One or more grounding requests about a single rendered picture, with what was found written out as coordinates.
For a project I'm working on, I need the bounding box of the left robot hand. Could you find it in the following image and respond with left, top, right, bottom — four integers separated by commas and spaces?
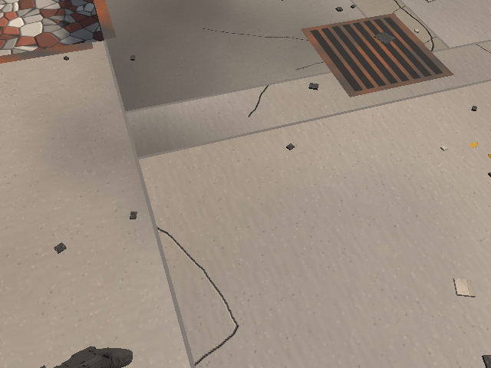
54, 346, 133, 368

